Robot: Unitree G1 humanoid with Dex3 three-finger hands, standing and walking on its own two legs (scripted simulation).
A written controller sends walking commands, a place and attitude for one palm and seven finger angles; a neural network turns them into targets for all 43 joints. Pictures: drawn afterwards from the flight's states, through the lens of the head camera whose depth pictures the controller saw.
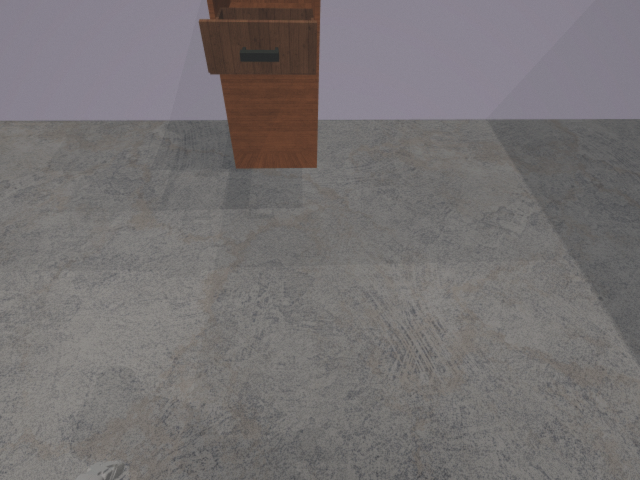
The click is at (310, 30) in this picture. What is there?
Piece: drawer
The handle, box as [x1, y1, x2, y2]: [240, 47, 278, 61]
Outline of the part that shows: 240,50 241,61 278,61 277,47 275,47 274,50 246,50 245,47 243,47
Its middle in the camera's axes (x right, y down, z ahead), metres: -0.20 -0.59 +1.24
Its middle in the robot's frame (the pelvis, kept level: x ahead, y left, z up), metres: +1.31 +0.26 -0.05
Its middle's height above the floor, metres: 0.72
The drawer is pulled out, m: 0.30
